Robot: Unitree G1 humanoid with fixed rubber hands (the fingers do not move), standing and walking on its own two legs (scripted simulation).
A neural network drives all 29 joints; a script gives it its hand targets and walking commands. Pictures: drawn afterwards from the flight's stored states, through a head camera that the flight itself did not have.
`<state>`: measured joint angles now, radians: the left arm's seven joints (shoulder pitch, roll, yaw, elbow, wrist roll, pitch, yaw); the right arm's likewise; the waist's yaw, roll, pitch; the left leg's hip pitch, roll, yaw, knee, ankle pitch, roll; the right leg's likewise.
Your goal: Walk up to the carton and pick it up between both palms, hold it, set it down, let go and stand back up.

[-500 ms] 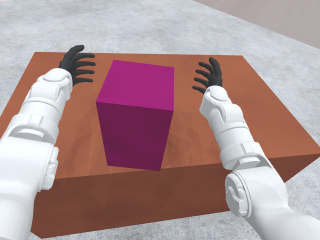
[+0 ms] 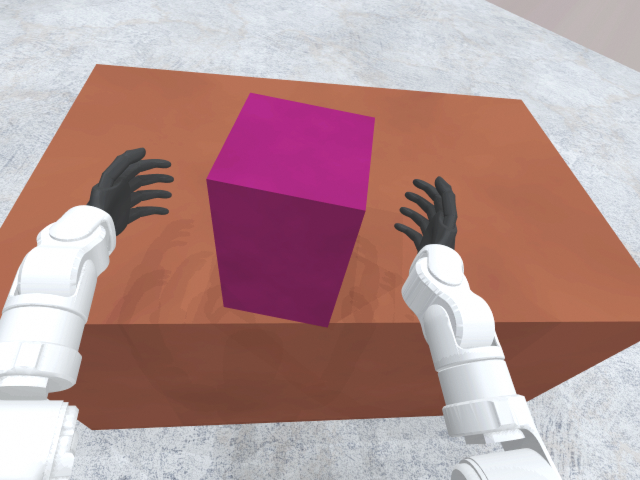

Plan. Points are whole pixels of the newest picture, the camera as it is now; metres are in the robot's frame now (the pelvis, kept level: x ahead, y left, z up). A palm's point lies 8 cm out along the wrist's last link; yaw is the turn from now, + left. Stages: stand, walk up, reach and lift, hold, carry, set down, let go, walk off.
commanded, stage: set down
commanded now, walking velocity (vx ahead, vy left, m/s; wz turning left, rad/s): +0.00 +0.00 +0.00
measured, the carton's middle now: (292, 220) +0.47 +0.02 +0.02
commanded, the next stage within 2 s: none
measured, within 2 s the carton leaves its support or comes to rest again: neither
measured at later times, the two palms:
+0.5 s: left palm (90, 270) +0.35 +0.26 +0.06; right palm (425, 300) +0.31 -0.14 +0.07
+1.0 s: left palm (78, 375) +0.26 +0.27 -0.02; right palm (420, 389) +0.22 -0.14 -0.02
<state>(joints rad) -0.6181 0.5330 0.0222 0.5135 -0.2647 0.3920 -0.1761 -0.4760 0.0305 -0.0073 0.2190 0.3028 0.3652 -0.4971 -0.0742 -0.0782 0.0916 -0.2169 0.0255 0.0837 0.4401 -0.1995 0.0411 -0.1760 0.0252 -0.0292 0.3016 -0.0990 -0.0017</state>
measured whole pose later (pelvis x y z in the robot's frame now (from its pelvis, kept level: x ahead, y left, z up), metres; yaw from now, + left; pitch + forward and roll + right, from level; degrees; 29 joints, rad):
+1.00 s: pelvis +0.03 +0.00 -0.01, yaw +2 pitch -3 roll -3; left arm 0.08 0.45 0.01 0.29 -0.24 -0.05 -0.23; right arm 0.28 0.09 0.10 0.23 0.10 -0.23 -0.39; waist 0.03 -0.02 0.15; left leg -0.21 0.03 0.05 0.57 -0.31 0.04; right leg -0.15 0.03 -0.06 0.41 -0.21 0.00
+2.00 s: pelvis +0.04 -0.03 +0.00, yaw +2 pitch -4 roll +0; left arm 0.20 0.29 0.00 0.51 -0.07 0.00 -0.11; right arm 0.24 -0.09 0.01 0.60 0.03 -0.23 -0.10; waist 0.02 -0.01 0.08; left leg -0.07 0.03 0.04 0.39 -0.24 -0.01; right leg -0.07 0.04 -0.05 0.36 -0.21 -0.04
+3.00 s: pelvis +0.04 -0.02 +0.00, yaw +1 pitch -3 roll +0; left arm 0.18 0.20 0.00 0.52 -0.01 0.11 0.01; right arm 0.18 -0.19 -0.04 0.73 -0.01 -0.21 0.03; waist 0.02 0.00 0.06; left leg -0.11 0.02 0.07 0.40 -0.24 0.01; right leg -0.11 0.03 -0.03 0.38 -0.21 -0.03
